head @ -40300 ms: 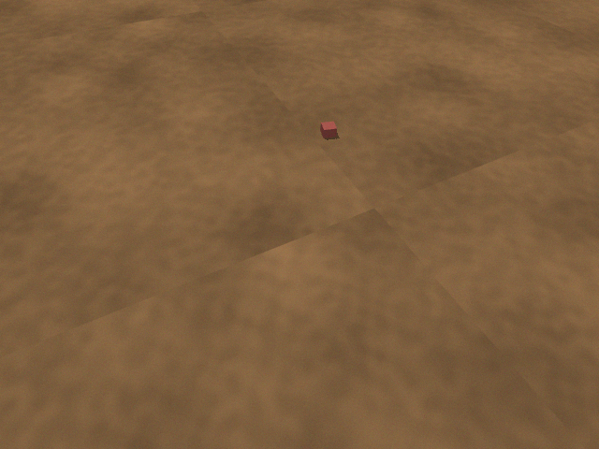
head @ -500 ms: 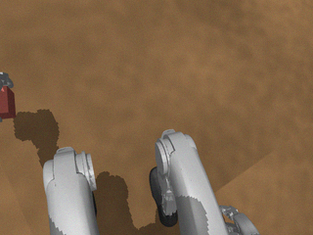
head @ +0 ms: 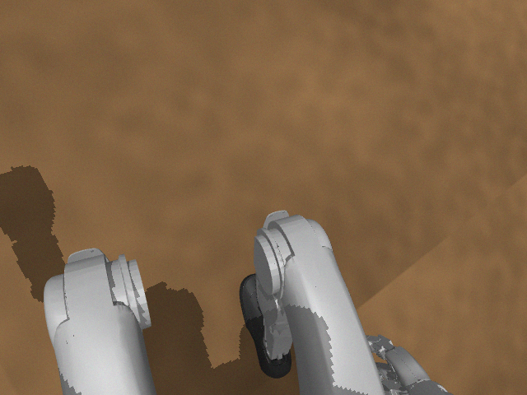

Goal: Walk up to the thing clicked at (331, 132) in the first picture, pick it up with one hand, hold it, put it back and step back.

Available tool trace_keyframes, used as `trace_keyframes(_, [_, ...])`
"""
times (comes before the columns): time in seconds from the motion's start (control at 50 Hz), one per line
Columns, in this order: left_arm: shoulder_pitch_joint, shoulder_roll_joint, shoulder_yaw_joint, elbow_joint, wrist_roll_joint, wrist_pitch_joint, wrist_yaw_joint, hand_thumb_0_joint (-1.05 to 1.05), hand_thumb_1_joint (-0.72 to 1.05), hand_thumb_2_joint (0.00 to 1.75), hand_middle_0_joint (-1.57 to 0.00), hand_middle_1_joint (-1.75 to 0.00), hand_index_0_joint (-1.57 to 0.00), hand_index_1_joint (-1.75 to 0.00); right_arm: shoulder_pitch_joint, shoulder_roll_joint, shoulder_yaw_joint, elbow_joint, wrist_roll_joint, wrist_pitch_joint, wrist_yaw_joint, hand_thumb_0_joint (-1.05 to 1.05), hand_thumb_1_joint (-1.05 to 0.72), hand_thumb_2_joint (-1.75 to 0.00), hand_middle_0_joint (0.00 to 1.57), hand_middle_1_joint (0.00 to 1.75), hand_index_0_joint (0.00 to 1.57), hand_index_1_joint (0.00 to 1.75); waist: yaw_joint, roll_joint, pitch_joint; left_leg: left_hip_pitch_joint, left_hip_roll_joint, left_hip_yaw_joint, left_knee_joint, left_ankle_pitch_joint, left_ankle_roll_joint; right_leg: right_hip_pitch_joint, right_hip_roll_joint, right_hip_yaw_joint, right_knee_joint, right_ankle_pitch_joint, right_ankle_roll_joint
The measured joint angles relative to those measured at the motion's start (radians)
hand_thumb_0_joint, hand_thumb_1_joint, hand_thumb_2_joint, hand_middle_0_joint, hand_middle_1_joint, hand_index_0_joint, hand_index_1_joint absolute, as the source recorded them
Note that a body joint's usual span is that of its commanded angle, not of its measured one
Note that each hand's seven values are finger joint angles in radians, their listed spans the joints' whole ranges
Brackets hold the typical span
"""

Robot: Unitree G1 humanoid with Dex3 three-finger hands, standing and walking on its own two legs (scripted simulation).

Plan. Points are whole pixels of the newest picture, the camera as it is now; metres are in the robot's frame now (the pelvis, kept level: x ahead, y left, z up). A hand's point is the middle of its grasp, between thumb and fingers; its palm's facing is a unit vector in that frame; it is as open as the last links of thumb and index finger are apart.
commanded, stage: rest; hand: left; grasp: from above
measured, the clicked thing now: out of the picture +0.44 +0.35 -0.24
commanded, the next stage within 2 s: open in 1.04 s
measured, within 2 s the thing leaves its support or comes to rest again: rests again in 0.68 s
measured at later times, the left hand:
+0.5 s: hand out of the picture +0.43 +0.34 -0.23, palm faces -0.47 -0.09 -0.88, open 9.6 cm
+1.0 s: hand out of the picture +0.43 +0.34 -0.24, palm faces -0.46 -0.09 -0.88, open 9.6 cm
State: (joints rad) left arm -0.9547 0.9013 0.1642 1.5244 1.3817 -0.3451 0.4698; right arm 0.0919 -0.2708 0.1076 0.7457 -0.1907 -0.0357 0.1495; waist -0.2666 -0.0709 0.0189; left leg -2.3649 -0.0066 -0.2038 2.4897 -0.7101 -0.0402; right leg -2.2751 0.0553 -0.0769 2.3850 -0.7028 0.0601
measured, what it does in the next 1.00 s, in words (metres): stands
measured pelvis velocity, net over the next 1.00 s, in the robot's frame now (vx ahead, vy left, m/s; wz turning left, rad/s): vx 0.00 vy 0.01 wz -0.06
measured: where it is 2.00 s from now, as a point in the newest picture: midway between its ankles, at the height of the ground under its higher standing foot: (204, 366)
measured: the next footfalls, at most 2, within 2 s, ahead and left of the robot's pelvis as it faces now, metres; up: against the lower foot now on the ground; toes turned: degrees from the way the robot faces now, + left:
none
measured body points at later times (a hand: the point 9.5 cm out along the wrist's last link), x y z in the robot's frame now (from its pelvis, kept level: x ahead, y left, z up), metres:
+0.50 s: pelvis +0.00 +0.00 -0.01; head +0.26 +0.11 +0.34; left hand +0.45 +0.34 -0.18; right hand +0.06 -0.28 -0.09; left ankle +0.06 +0.13 -0.28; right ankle +0.10 -0.13 -0.28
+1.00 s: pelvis +0.00 +0.01 -0.01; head +0.26 +0.13 +0.33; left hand +0.45 +0.34 -0.19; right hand +0.07 -0.26 -0.08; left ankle +0.06 +0.13 -0.28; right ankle +0.10 -0.13 -0.28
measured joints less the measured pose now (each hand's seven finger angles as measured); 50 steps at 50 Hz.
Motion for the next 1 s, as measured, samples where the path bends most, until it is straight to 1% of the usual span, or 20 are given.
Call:
trace_keyframes(0.14, [0.001,0.016,0.012,0.021,-0.006,-0.002,0.008,0.01,0.06,0.40,-0.79,-0.38,-0.80,-0.37,-0.007,-0.005,0.023,-0.009,-0.010,-0.014,0.005,0.00,-0.91,-0.90,0.20,0.30,0.20,0.30,-0.008,-0.006,0.028,0.000,0.001,-0.011,0.016,-0.006,-0.003,-0.001,0.005,-0.008,0.010,0.000,0.002])
trace_keyframes(0.22, [0.001,0.037,0.033,0.028,-0.003,-0.013,0.020,0.01,0.06,0.40,-0.79,-0.38,-0.80,-0.37,-0.013,-0.008,0.036,-0.014,-0.019,-0.019,0.007,0.00,-0.91,-0.90,0.20,0.30,0.20,0.30,-0.016,-0.018,0.044,0.001,0.002,-0.021,0.028,-0.009,-0.006,-0.001,0.008,-0.015,0.017,0.002,0.004])
trace_keyframes(0.4, [0.006,0.064,0.036,0.058,0.011,-0.016,0.049,0.01,0.06,0.40,-0.79,-0.38,-0.79,-0.37,-0.021,-0.022,0.057,-0.020,-0.041,-0.026,0.011,0.00,-0.91,-0.90,0.20,0.30,0.20,0.30,-0.030,-0.033,0.054,-0.002,0.001,-0.039,0.051,-0.009,-0.009,-0.001,0.014,-0.029,0.027,0.009,0.002])
trace_keyframes(0.46, [0.003,0.068,0.018,0.072,0.014,-0.011,0.056,0.01,0.06,0.40,-0.79,-0.38,-0.80,-0.37,-0.023,-0.024,0.063,-0.018,-0.046,-0.032,0.011,0.00,-0.91,-0.90,0.20,0.30,0.20,0.30,-0.031,-0.036,0.055,-0.002,0.002,-0.040,0.055,-0.010,-0.007,0.000,0.016,-0.030,0.027,0.011,0.002])
trace_keyframes(0.58, [-0.003,0.079,0.014,0.101,0.012,-0.006,0.080,0.01,0.06,0.40,-0.78,-0.38,-0.79,-0.37,-0.028,-0.024,0.084,-0.018,-0.056,-0.047,0.017,0.00,-0.91,-0.90,0.20,0.30,0.20,0.30,-0.039,-0.044,0.061,0.002,0.003,-0.044,0.061,-0.012,-0.004,0.007,0.018,-0.033,0.029,0.011,0.002])
trace_keyframes(0.66, [-0.010,0.090,0.003,0.119,0.013,0.000,0.089,0.01,0.06,0.40,-0.78,-0.39,-0.79,-0.38,-0.031,-0.022,0.095,-0.019,-0.060,-0.059,0.020,0.00,-0.91,-0.90,0.20,0.30,0.20,0.30,-0.045,-0.050,0.066,0.003,0.005,-0.048,0.066,-0.013,-0.002,0.009,0.021,-0.035,0.029,0.013,0.005])
trace_keyframes(0.7, [-0.011,0.096,0.007,0.125,0.011,0.000,0.095,0.01,0.07,0.40,-0.78,-0.39,-0.78,-0.38,-0.033,-0.023,0.103,-0.022,-0.064,-0.064,0.021,0.00,-0.91,-0.90,0.20,0.30,0.20,0.30,-0.048,-0.051,0.070,0.002,0.004,-0.051,0.069,-0.013,0.000,0.010,0.022,-0.038,0.028,0.014,0.006])
trace_keyframes(0.82, [-0.016,0.104,0.002,0.135,0.008,0.002,0.106,0.00,0.07,0.40,-0.77,-0.39,-0.78,-0.38,-0.035,-0.026,0.117,-0.030,-0.070,-0.075,0.025,0.00,-0.91,-0.90,0.20,0.30,0.20,0.30,-0.054,-0.054,0.077,-0.003,0.004,-0.056,0.075,-0.012,0.004,0.012,0.023,-0.043,0.027,0.015,0.004])
trace_keyframes(0.9, [-0.016,0.110,-0.002,0.140,0.013,0.002,0.115,0.00,0.07,0.40,-0.77,-0.39,-0.78,-0.38,-0.036,-0.029,0.125,-0.033,-0.076,-0.084,0.031,0.00,-0.91,-0.90,0.20,0.30,0.20,0.30,-0.055,-0.058,0.081,0.003,0.005,-0.056,0.078,-0.016,0.006,0.019,0.024,-0.043,0.028,0.013,0.006])
trace_keyframes(1.0, [-0.025,0.112,-0.021,0.160,0.005,0.012,0.121,0.00,0.07,0.40,-0.77,-0.39,-0.78,-0.38,-0.040,-0.031,0.131,-0.034,-0.076,-0.098,0.038,0.00,-0.91,-0.90,0.20,0.30,0.20,0.30,-0.058,-0.058,0.079,0.005,0.007,-0.059,0.082,-0.018,0.011,0.024,0.027,-0.045,0.026,0.013,0.011])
